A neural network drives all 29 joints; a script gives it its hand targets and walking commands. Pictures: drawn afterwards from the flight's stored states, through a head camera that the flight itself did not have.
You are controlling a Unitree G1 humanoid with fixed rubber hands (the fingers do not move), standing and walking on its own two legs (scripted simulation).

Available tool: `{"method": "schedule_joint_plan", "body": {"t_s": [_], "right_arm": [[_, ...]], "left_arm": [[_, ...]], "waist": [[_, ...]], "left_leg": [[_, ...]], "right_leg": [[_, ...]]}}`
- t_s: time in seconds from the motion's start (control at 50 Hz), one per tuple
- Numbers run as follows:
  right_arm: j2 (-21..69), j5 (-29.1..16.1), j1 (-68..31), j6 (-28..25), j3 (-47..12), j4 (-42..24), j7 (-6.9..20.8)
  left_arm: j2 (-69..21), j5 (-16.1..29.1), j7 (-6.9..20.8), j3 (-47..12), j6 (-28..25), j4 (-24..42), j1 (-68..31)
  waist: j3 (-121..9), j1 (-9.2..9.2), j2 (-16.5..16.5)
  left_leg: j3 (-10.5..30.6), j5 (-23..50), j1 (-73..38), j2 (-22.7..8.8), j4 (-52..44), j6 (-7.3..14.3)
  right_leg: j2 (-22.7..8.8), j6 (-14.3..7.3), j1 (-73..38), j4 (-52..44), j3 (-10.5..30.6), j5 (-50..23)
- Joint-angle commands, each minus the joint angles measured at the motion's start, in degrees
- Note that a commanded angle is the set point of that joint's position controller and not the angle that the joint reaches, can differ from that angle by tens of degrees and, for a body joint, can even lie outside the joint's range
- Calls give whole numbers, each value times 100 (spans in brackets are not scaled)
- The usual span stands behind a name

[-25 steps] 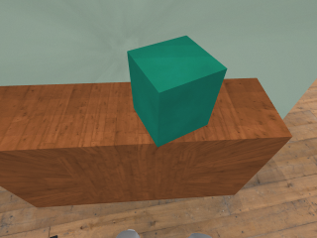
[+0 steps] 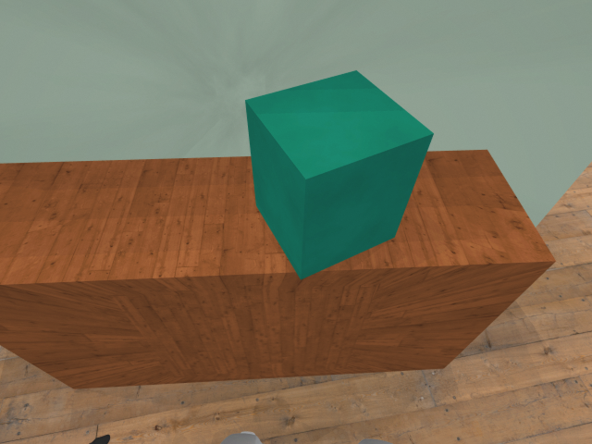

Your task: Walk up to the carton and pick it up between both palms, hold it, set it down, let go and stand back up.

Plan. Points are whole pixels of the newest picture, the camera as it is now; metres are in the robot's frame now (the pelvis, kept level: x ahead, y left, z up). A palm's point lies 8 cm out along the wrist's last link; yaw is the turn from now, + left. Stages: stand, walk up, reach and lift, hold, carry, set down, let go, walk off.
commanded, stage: walk up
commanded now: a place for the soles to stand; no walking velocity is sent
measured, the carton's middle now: (328, 176) +0.54 -0.05 +0.03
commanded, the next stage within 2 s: none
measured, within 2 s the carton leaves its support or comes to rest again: neither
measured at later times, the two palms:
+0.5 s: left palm out of the picture +0.08 +0.29 -0.11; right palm out of the picture +0.06 -0.32 -0.11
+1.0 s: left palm out of the picture +0.08 +0.30 -0.11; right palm out of the picture +0.06 -0.30 -0.11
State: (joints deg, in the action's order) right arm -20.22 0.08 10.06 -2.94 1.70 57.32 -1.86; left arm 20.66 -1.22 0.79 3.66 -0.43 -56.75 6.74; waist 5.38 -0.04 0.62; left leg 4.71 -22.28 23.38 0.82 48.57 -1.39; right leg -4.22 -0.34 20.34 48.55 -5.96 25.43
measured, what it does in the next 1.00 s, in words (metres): stands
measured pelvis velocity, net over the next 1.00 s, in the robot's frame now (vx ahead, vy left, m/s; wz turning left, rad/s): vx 0.00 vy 0.00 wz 0.00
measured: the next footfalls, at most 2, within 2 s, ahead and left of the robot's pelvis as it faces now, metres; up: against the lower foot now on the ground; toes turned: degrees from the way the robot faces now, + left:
none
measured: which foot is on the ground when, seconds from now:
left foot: down 0.00-1.00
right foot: down 0.00-1.00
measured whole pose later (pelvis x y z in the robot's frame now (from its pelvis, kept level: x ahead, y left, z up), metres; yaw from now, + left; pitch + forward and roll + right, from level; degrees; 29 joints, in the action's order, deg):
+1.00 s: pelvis +0.00 +0.00 +0.00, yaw +0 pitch -3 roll -1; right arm -19.7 0.1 10.5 -2.6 1.5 58.3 -1.8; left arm 20.7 -1.2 0.8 3.6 -0.1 -57.7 8.4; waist 3.8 0.0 0.5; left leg 4.7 -21.9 23.3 0.3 47.8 -1.4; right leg -3.5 -0.7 20.2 47.5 -5.9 24.6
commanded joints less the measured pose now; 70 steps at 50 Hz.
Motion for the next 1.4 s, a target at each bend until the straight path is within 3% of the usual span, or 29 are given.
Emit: {"method": "schedule_joint_plan", "body": {"t_s": [0.0, 0.08, 0.16, 0.22, 0.28, 0.32, 0.36, 0.42, 0.46, 0.48, 0.54, 0.6, 0.64, 0.7, 0.78, 0.82, 0.86, 0.92, 0.94, 0.98, 1.02, 1.08, 1.12, 1.16, 1.22, 1.24, 1.28, 1.32, 1.38], "right_arm": [[-1991, 112, 45, -187, 390, -435, -61], [-1658, 184, -201, -116, 291, -351, -73], [-1258, 99, -501, -73, 142, -497, -56], [-1299, 88, -10, -79, 236, -398, -47], [-1572, 96, 274, -182, 316, -272, -48], [-1796, 82, 137, -170, 322, -328, -56], [-1839, 144, -121, -165, 364, -348, -68], [-1713, 160, -360, -74, 300, -433, -72], [-1345, 61, -568, -50, 204, -537, -29], [-1130, 65, -563, -14, 153, -543, -53], [-1468, 156, -213, -27, 293, -475, -23], [-1394, 121, 321, -125, 332, -239, -4], [-1683, 84, 217, -204, 346, -314, -27], [-1851, 172, 56, -137, 375, -393, -30], [-1506, 158, -297, -45, 255, -441, -70], [-1308, 105, -455, -36, 243, -422, -30], [-1236, 99, -229, -36, 243, -377, -2], [-1484, 117, 204, -118, 302, -348, -18], [-1448, 149, 199, -139, 295, -223, -1], [-1901, 150, 197, -162, 381, -280, -39], [-2073, 157, 127, -133, 427, -318, -51], [-1592, 136, -396, -39, 278, -465, -51], [-1161, 78, -473, -3, 219, -499, -26], [-1500, 127, -173, 20, 341, -455, -23], [-1275, 117, 279, -103, 257, -381, 15], [-1423, 166, 455, -179, 362, -242, -26], [-1684, 168, 300, -199, 352, -270, -34], [-1841, 128, 133, -209, 376, -385, -42], [-1664, 103, -339, -116, 275, -369, -101]], "left_arm": [[1323, 178, -97, 295, -20, 548, -363], [1264, 90, -35, 257, -60, 344, -316], [1698, 33, -58, 392, -189, 205, 194], [1764, 85, -84, 381, -196, 329, -240], [1439, 98, -70, 237, -118, 434, -511], [1189, 126, -81, 220, -39, 425, -356], [1247, 91, -87, 232, -1, 425, -164], [1376, 52, -42, 293, -99, 281, 8], [1590, 8, -64, 343, -182, 272, 183], [1864, 1, -50, 471, -223, 184, 293], [1799, 58, -95, 436, -262, 393, -59], [1584, 103, -85, 293, -192, 524, -430], [1397, 125, -68, 294, -124, 509, -384], [1263, 92, -71, 315, -10, 427, -22], [1404, 33, -41, 346, -121, 288, 11], [1649, -2, -62, 386, -206, 204, 222], [1783, 40, -88, 429, -221, 385, -55], [1573, 70, -74, 317, -153, 433, -304], [1502, 94, -67, 284, -126, 470, -424], [1177, 121, -46, 262, -41, 553, -422], [1342, 63, -57, 297, -25, 372, -248], [1236, 46, -57, 287, -143, 114, 117], [1828, -35, -57, 442, -217, 114, 506], [1855, 2, -72, 427, -236, 385, -60], [1727, 10, -128, 354, -261, 451, -245], [1710, 60, -111, 340, -229, 383, -260], [1488, 147, -79, 323, -179, 523, -180], [1222, 183, -101, 259, -89, 578, -260], [1186, 143, -87, 252, -109, 321, -18]], "waist": [[-748, -120, -1027], [-527, -212, -794], [-734, -411, 375], [-739, -65, 379], [-815, 91, -304], [-874, -97, -646], [-643, -146, -724], [-563, -283, -724], [-596, -343, 137], [-672, -428, 896], [-413, -242, 643], [-715, 115, 398], [-999, 15, -274], [-749, -169, -1179], [-626, -296, -646], [-751, -370, 271], [-580, -127, 321], [-478, -67, 521], [-453, 35, 54], [-754, 26, -1114], [-550, -48, -848], [-207, -334, -747], [-526, -496, 645], [-266, -286, 655], [-373, 39, 546], [-582, 154, -24], [-1071, -1, -469], [-1053, -20, -938], [-903, -298, -487]], "left_leg": [[2838, 1279, -564, -1225, -2250, 1389], [2415, 1013, 90, -1030, -2263, 1124], [172, 1294, 883, -8, -463, 362], [-326, 272, 184, -94, -12, 284], [760, 2321, -734, -425, -1350, 646], [2710, 1712, -907, -1174, -2052, 1396], [3182, 1062, -938, -1391, -2397, 1534], [2044, 1230, 235, -947, -1973, 1007], [580, 952, 1088, -235, -919, 506], [-99, 100, 1113, 197, 114, 310], [-493, -1204, 1039, -211, 610, 284], [-183, 491, -589, -281, -840, 382], [1150, 2352, -882, -629, -1512, 638], [3153, 126, -394, -1414, -2578, 1507], [1822, 690, 629, -723, -1908, 863], [359, 540, 898, -18, -592, 371], [-304, -62, 482, -65, -216, 287], [173, 957, -203, -169, -921, 516], [535, 1247, -391, -297, -1333, 564], [2552, 1147, -743, -1121, -2275, 1175], [3250, 465, -458, -1373, -2610, 1520], [1994, 250, 917, -785, -2171, 975], [96, 446, 1405, 121, -153, 320], [-378, -822, 940, -45, 645, 265], [-382, -209, 326, -267, -506, 344], [-57, 1633, -377, -433, -1118, 369], [1564, 2690, -895, -782, -1549, 813], [2695, 2773, -1345, -1270, -1926, 1426], [2184, 2384, -426, -1003, -1755, 1285]], "right_leg": [[245, -115, 296, 71, 604, 569], [180, -209, -440, -843, 773, 254], [-1121, -868, -1431, -2278, 1888, -454], [-1729, -1255, -847, -2012, 1930, -2004], [-624, -412, -259, -724, 576, -1791], [232, -121, 342, 16, 702, 71], [319, -145, 649, -28, 829, 1305], [95, -223, -594, -1111, 846, -42], [-766, -588, -1320, -2118, 1541, -73], [-1605, -1005, -1271, -2921, 2698, 49], [-1999, -1383, -1121, -2595, 2432, -1196], [-1398, -848, -204, -1720, 1465, -1724], [-406, -303, -124, -492, 667, -1631], [285, -112, 258, 131, 738, 1143], [-30, -292, -961, -1326, 1006, -120], [-1076, -820, -1229, -2388, 1841, 277], [-1615, -1195, -762, -2434, 2192, -233], [-989, -690, -219, -1834, 1171, -448], [-746, -516, 25, -1448, 964, -451], [191, -151, 503, -95, 517, 95], [337, -64, 485, 14, 768, 1093], [51, -280, -680, -1358, 1004, 430], [-1336, -754, -1376, -2944, 2440, 924], [-2100, -1392, -661, -3187, 2850, 629], [-1747, -1109, -797, -2059, 1817, -2072], [-1424, -852, -534, -1418, 1320, -2864], [-315, -221, -278, -319, 436, -2067], [196, -38, 443, 3, 623, -126], [136, -172, -409, -818, 805, -462]]}}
